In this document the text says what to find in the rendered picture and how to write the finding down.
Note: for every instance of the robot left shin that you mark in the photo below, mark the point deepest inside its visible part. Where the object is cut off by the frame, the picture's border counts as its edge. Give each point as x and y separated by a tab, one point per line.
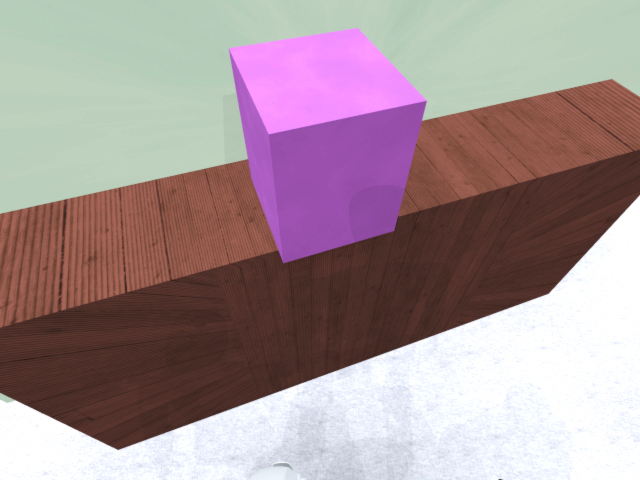
285	464

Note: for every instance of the carton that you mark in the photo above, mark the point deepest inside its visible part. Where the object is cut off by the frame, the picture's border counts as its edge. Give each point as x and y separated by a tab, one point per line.
330	129

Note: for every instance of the pedestal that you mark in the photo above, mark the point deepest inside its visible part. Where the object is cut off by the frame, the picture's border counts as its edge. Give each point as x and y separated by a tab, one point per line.
134	311

